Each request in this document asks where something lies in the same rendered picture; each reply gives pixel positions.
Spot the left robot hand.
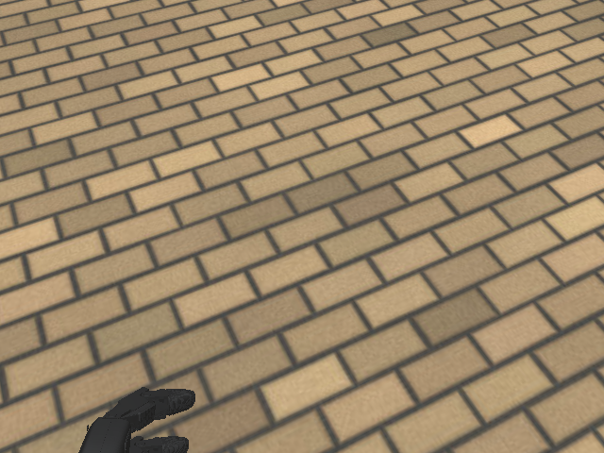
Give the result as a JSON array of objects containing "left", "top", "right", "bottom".
[{"left": 78, "top": 387, "right": 195, "bottom": 453}]

